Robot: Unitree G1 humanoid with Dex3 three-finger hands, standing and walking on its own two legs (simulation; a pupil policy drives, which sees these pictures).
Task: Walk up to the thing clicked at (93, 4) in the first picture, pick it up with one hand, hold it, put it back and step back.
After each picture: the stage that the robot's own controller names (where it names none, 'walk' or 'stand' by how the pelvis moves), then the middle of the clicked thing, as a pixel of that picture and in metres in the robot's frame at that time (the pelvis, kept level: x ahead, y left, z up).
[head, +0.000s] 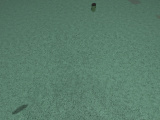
stand; (93, 7) +2.26 -0.17 -0.72
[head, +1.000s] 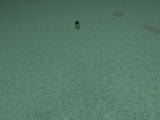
walk; (77, 25) +2.11 +0.19 -0.68
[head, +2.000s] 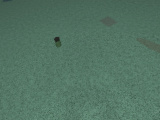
walk; (57, 42) +1.45 +0.43 -0.71
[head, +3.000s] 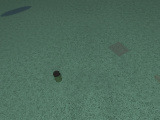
walk; (57, 76) +0.96 +0.38 -0.72
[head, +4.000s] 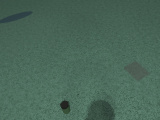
walk; (65, 107) +0.61 +0.25 -0.71
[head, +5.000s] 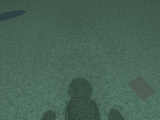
stand; out of the picture +0.38 +0.19 -0.70
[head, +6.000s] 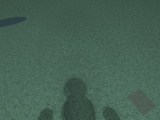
stand; out of the picture +0.32 +0.17 -0.72
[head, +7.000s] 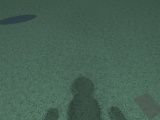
stand; out of the picture +0.32 +0.16 -0.71
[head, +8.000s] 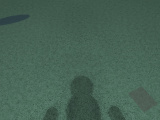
stand; out of the picture +0.34 +0.18 -0.72
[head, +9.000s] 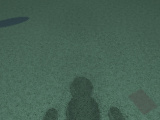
stand; out of the picture +0.33 +0.19 -0.73
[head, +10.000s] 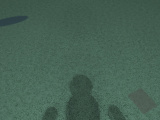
go down; out of the picture +0.32 +0.19 -0.73
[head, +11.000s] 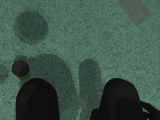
go down; (22, 70) +0.39 +0.24 -0.31
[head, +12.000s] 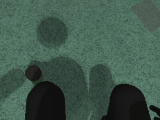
approach; (35, 75) +0.38 +0.23 -0.31
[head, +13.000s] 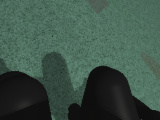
close in; out of the picture +0.36 +0.27 -0.21
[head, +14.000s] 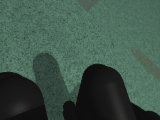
close; out of the picture +0.37 +0.27 -0.21
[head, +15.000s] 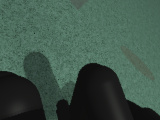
lift; out of the picture +0.37 +0.28 -0.22
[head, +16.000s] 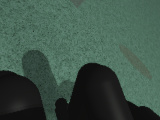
lift; out of the picture +0.36 +0.28 -0.22
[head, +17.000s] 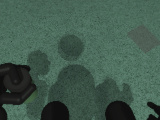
lift; (22, 86) +0.32 +0.21 -0.01
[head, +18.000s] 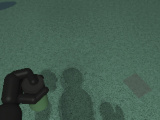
hold; (36, 93) +0.32 +0.18 +0.00
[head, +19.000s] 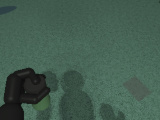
hold; (38, 93) +0.32 +0.17 +0.01
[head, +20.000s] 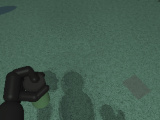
hold; (37, 91) +0.33 +0.17 +0.01
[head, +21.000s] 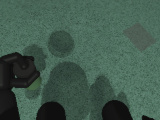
crouch; (28, 75) +0.38 +0.20 -0.08
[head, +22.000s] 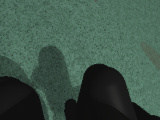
lower; out of the picture +0.37 +0.29 -0.22
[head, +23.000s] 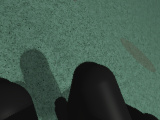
lower; out of the picture +0.40 +0.30 -0.22
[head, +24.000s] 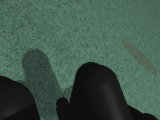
lower; out of the picture +0.39 +0.30 -0.22
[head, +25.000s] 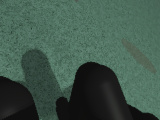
lower; out of the picture +0.39 +0.30 -0.22
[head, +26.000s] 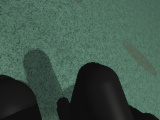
loosen; out of the picture +0.38 +0.30 -0.22
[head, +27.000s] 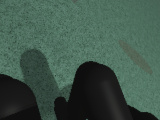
withdraw; out of the picture +0.37 +0.29 -0.22
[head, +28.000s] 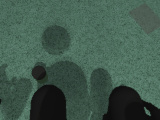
walk; (40, 75) +0.41 +0.23 -0.36
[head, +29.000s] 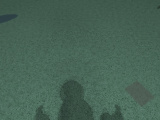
stand; out of the picture +0.34 +0.19 -0.66
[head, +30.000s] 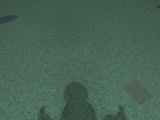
stand; out of the picture +0.35 +0.20 -0.66
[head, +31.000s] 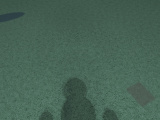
stand; out of the picture +0.35 +0.19 -0.70
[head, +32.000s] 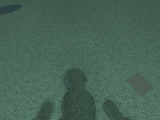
walk; out of the picture +0.38 +0.18 -0.71
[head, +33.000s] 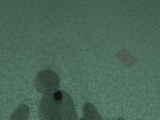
walk; (58, 97) +0.54 +0.16 -0.71
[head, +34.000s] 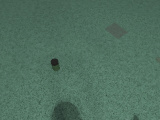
walk; (55, 64) +0.84 +0.28 -0.68
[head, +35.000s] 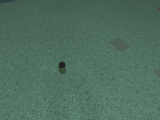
stand; (62, 67) +1.02 +0.21 -0.71
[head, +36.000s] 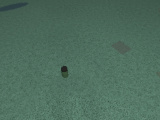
stand; (64, 72) +1.02 +0.21 -0.72
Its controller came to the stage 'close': yes
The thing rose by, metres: 0.71
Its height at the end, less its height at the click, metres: +0.00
